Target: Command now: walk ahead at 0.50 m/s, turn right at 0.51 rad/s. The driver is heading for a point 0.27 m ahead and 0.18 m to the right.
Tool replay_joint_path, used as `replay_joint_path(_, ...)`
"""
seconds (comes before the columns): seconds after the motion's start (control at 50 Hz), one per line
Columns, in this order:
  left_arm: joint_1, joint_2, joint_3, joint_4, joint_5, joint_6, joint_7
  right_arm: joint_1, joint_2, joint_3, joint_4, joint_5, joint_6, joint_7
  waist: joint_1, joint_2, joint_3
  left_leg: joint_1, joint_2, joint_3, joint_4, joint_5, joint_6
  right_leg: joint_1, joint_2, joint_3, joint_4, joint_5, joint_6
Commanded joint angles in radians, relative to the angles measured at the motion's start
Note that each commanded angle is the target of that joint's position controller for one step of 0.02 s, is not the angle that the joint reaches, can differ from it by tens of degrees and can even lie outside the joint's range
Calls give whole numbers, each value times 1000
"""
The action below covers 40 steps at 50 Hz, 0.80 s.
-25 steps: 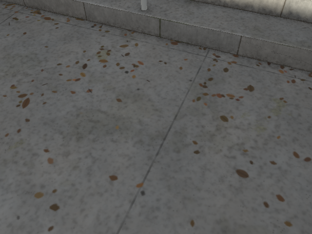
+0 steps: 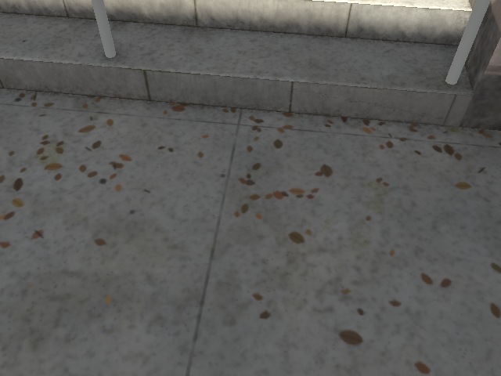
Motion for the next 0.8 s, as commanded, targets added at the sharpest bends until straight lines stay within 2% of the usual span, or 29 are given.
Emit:
replay_joint_path(0.02, 20, 7, -5, -58, 4, -3, -16, -100, -127, -27, -72, -1, -16, -12, 51, 92, 19, -20, 278, -109, -174, 222, 147, -3, -37, 33, -127, 149, 5)
replay_joint_path(0.08, -106, -7, -16, -96, 6, -8, -39, -57, -162, -37, -57, 7, -7, -20, 0, 76, 47, 31, 284, -47, -170, 208, 130, 20, -22, -34, -305, 220, -8)
replay_joint_path(0.16, -204, 6, -16, -152, 1, -8, -61, -9, -200, -52, -35, 29, 19, -22, -32, 85, 78, 181, 326, -15, -120, 232, 106, -3, -5, -84, -438, 119, -48)
replay_joint_path(0.18, -208, 11, -13, -163, 5, -9, -64, -13, -205, -54, -30, 34, 27, -22, -23, 90, 85, 192, 326, -2, -73, 365, 96, 30, 18, -104, -471, 69, -63)
replay_joint_path(0.2, -182, 24, -4, -167, 13, -10, -65, -19, -218, -56, -29, 39, 35, -24, 0, 112, 59, 202, 321, 11, 3, 585, 86, 102, 61, -139, -492, 17, -80)
replay_joint_path(0.22, -107, 46, 11, -154, 20, -12, -64, -30, -230, -58, -29, 46, 42, -27, 48, 132, 7, 206, 303, 25, 124, 779, 67, 218, 112, -169, -530, 8, -100)
replay_joint_path(0.24, 53, 92, 38, -110, 22, -16, -59, -39, -220, -53, -30, 51, 47, -30, 132, 115, -79, 164, 253, 52, 318, 819, 34, 436, 168, -181, -630, 130, -129)
replay_joint_path(0.26, 180, 175, 66, -79, 26, -12, -39, -19, -176, -36, -47, 26, 40, -30, 174, 28, -177, -58, 198, 62, 587, 528, -25, 738, 80, -45, -605, 449, -169)
replay_joint_path(0.28, 153, 279, 66, -96, 41, -13, -25, 82, -44, 11, -85, -18, 20, -12, 62, -244, -295, -473, 32, 3, 985, -468, -99, 1087, -233, 401, -565, 851, -357)
replay_joint_path(0.3, 218, 212, 48, -117, 42, -13, -30, 82, -132, 3, -44, 20, -1, 2, 149, -122, -536, -477, 12, -233, 1126, -510, -100, 1121, -314, 579, -670, 798, -442)
replay_joint_path(0.32, 173, 160, 33, -99, 40, -15, -36, -13, -165, -11, -60, 61, 2, 4, 147, -57, -415, -539, 64, -238, 1123, -425, -91, 1044, -263, 415, -683, 800, -393)
replay_joint_path(0.34, 106, 119, 22, -93, 19, -18, -35, -63, -141, -1, -75, 52, 5, -5, 117, -15, -281, -577, 108, -214, 1039, -341, -82, 907, -207, 297, -693, 723, -336)
replay_joint_path(0.36, 41, 82, 10, -97, 14, -19, -32, -98, -139, -2, -70, 28, 14, -19, 91, 22, -203, -544, 134, -212, 980, -285, -82, 767, -170, 242, -725, 673, -300)
replay_joint_path(0.38, 1, 66, 3, -99, 21, -21, -30, -88, -146, -9, -71, 23, 30, -25, 50, 16, -169, -462, 147, -218, 943, -251, -79, 643, -147, 197, -763, 673, -286)
replay_joint_path(0.42, -36, 67, 2, -94, 39, -32, -31, -36, -116, -8, -60, 20, 60, -35, 0, 5, -166, -355, 139, -214, 876, -199, -82, 525, -127, 134, -810, 706, -280)
replay_joint_path(0.46, -52, 65, 1, -79, 43, -41, -25, -28, -90, -2, -53, 14, 72, -43, -16, -3, -159, -320, 131, -213, 757, -144, -91, 481, -104, 69, -826, 737, -271)
replay_joint_path(0.52, -62, 63, -1, -53, 40, -30, -10, -81, -66, 9, -55, 10, 79, -43, -4, -29, -154, -270, 127, -210, 563, -36, -98, 472, -73, 15, -835, 654, -243)
replay_joint_path(0.58, -46, 61, -5, -21, 45, -18, -7, -135, -82, 5, -57, 17, 90, -40, 24, -43, -135, -223, 117, -211, 436, 9, -99, 475, -76, 31, -851, 469, -234)
replay_joint_path(0.64, -43, 41, -16, 10, 42, -8, -10, -159, -87, 1, -58, 14, 94, -38, 31, -51, -99, -172, 101, -205, 308, -19, -82, 479, -80, 69, -830, 292, -220)
replay_joint_path(0.68, -29, 14, -27, 29, 30, -5, -9, -140, -86, 3, -47, -3, 86, -34, 11, -20, -85, -60, 98, -202, 127, 136, -53, 459, -29, 63, -782, 135, -154)
replay_joint_path(0.7, -1, -1, -33, 35, 42, -8, -8, -136, -120, -2, -49, -11, 83, -36, 31, 25, -90, -1, 154, -260, 118, 290, -34, 438, 15, 51, -742, 39, -109)
replay_joint_path(0.72, 79, 4, -27, 50, 50, -12, -11, -162, -177, -14, -51, -5, 85, -40, 100, 139, -90, 43, 194, -283, 154, 335, -2, 384, 88, 11, -724, -78, -74)
replay_joint_path(0.74, 67, -9, -31, 56, 48, -9, -8, -181, -136, -13, -39, 7, 90, -36, 93, 202, -87, -31, 173, -278, 139, 145, 13, 432, 119, -37, -726, -100, -51)
replay_joint_path(0.76, 5, 13, -27, 53, 45, -1, -4, -189, -88, -4, -38, 9, 90, -30, 62, 173, -52, -94, 145, -270, 115, 45, 1, 464, 118, -45, -714, -83, -43)
replay_joint_path(0.8, -34, 14, -24, 52, 39, 18, 5, -191, -75, 3, -27, 2, 83, -28, 50, 141, -31, -109, 122, -245, 118, 60, -24, 473, 103, -33, -709, -28, -53)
